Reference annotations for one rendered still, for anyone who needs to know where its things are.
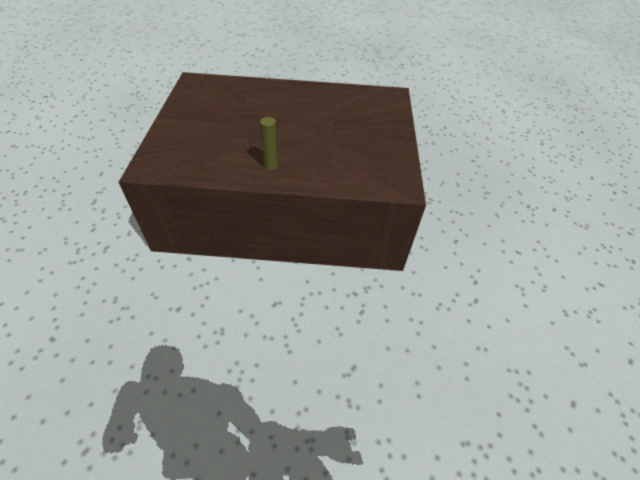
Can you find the can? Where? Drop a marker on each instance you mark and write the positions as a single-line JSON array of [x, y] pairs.
[[269, 142]]

